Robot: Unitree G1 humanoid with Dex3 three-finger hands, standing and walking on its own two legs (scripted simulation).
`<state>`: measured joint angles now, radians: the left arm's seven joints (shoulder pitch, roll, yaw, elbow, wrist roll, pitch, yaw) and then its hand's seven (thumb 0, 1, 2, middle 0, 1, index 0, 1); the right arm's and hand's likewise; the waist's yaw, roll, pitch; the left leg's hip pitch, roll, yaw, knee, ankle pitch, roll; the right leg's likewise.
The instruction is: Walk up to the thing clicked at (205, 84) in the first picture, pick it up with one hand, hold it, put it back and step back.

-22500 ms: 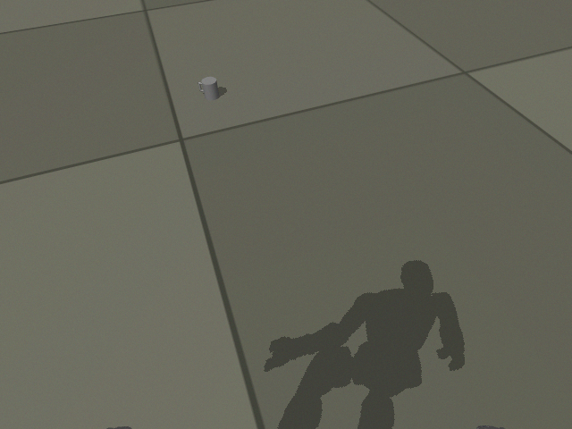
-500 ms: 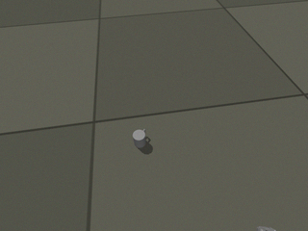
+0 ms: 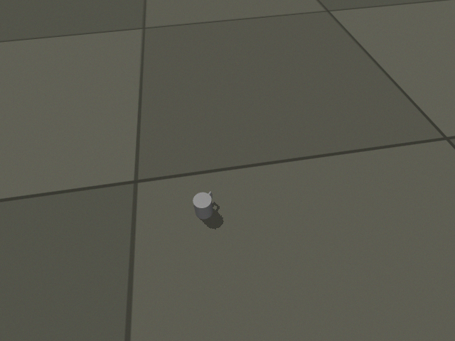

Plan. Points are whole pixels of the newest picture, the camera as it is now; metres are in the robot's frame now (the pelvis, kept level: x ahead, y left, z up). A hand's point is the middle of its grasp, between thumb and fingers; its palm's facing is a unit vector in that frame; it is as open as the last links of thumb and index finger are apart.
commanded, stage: walk up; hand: left
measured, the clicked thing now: (205, 203) +0.80 +0.15 -0.73
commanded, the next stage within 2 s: none
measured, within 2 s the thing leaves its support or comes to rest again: neither
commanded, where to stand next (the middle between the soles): +0.40 -0.01 m, yaw -3 degrees
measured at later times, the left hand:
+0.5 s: hand (85, 324) +0.17 +0.32 -0.16, palm faces -0.11 -0.93 -0.35, open 7.3 cm
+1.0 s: hand (124, 241) +0.35 +0.28 -0.18, palm faces -0.07 -0.93 -0.35, open 7.3 cm
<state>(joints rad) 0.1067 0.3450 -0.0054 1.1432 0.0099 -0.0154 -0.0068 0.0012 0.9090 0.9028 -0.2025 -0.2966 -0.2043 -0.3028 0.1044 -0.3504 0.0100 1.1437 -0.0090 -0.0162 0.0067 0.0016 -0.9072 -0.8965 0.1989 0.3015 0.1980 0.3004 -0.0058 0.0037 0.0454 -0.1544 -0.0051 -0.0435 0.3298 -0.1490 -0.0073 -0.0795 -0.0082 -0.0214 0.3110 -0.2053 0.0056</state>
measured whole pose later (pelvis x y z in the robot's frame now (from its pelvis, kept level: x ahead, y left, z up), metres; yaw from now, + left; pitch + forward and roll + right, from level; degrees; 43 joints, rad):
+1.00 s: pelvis +0.28 +0.02 -0.03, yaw -3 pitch -2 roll +0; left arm 0.29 0.41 0.03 0.84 0.01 -0.02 -0.02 0.00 0.91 0.90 -0.20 -0.30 -0.21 -0.30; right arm 0.27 -0.40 -0.05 0.85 -0.03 -0.07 0.02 0.00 -0.91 -0.90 0.20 0.30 0.20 0.30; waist 0.02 -0.03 0.09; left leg -0.38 0.02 0.05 0.64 -0.21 0.01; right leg -0.29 -0.04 0.00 0.75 -0.43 -0.02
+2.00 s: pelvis +0.34 +0.00 +0.00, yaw -4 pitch -2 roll +0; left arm 0.07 0.35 0.00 1.17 0.01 0.00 -0.02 0.00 0.91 0.90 -0.20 -0.30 -0.20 -0.30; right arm 0.09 -0.36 0.00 1.17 -0.01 -0.02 0.01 0.00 -0.91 -0.90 0.20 0.30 0.20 0.30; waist -0.01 -0.01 0.05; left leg -0.14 0.04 0.05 0.33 -0.16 -0.02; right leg -0.11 -0.03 -0.01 0.32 -0.18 0.02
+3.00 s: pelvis +0.34 +0.01 +0.00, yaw -3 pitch -2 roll +0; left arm 0.11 0.35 0.00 1.14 0.02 -0.01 -0.01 0.00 0.91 0.90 -0.20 -0.30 -0.20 -0.30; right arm 0.10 -0.35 0.00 1.15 -0.01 -0.01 0.01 0.00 -0.91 -0.90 0.20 0.30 0.20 0.30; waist 0.00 0.00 0.04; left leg -0.13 0.03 0.04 0.32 -0.15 -0.01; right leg -0.09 -0.04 -0.03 0.30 -0.18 0.03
